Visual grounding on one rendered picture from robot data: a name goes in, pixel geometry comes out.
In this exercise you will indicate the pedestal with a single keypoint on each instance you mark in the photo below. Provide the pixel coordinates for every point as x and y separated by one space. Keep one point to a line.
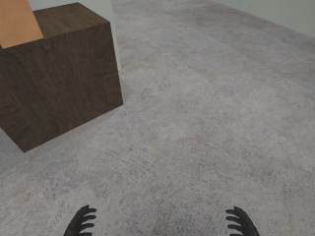
55 84

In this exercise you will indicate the robot right hand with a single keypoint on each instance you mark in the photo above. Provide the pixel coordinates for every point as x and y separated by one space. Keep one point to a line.
247 227

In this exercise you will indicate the robot left hand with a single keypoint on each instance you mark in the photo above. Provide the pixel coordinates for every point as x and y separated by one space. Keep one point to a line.
75 226

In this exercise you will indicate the carton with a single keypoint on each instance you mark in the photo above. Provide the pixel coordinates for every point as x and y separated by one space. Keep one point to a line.
18 24

